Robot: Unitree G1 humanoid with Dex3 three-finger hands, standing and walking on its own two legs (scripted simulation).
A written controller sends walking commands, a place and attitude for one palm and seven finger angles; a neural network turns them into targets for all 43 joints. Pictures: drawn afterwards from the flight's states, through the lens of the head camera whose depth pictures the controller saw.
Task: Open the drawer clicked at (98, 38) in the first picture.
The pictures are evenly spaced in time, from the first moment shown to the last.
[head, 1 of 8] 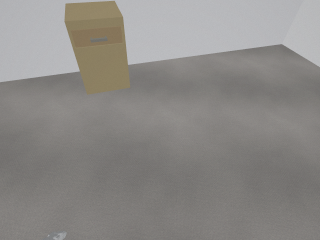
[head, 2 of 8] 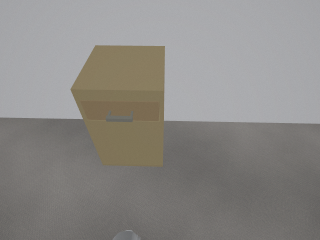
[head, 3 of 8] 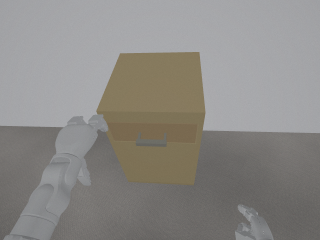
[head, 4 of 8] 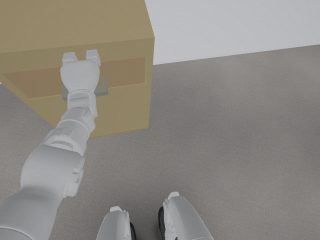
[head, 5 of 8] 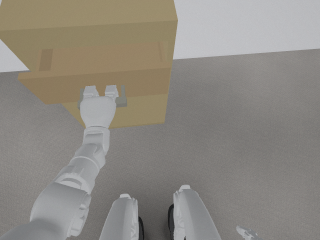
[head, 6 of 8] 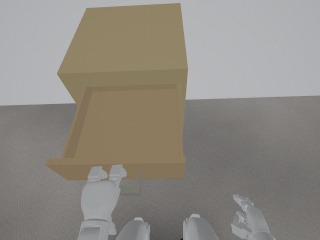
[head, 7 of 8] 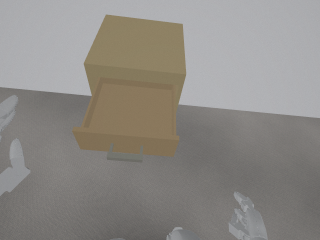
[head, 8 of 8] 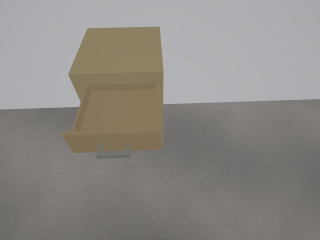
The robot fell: no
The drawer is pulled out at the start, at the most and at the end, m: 0.00 0.30 0.29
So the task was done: yes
